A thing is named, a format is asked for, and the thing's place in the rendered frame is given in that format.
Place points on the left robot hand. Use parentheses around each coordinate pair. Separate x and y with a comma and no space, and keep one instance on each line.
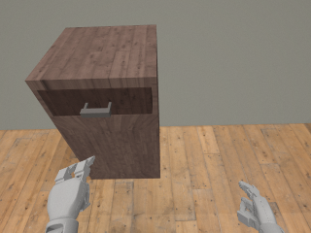
(70,196)

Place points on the robot right forearm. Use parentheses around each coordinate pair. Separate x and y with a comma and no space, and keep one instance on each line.
(270,227)

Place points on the right robot hand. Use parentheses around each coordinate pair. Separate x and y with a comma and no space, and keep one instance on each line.
(259,212)

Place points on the robot left forearm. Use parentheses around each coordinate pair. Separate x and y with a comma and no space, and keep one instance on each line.
(62,225)

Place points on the cabinet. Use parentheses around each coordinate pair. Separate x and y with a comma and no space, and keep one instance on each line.
(123,56)

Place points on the handle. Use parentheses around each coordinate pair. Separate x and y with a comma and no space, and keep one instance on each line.
(96,112)

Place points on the drawer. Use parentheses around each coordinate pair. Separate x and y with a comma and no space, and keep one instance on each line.
(125,100)

